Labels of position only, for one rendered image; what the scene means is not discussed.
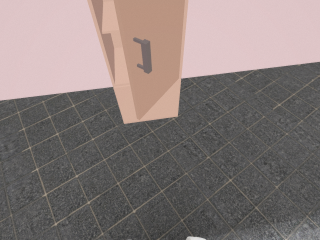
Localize handle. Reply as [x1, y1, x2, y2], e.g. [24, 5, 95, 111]
[133, 37, 152, 74]

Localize cupboard door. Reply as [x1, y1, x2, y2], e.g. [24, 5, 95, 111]
[113, 0, 185, 120]

